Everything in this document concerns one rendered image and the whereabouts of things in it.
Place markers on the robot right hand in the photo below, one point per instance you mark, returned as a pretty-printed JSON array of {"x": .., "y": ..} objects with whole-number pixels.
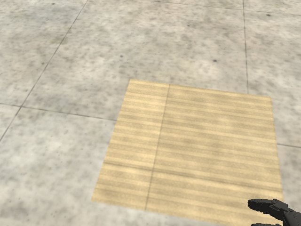
[{"x": 275, "y": 209}]

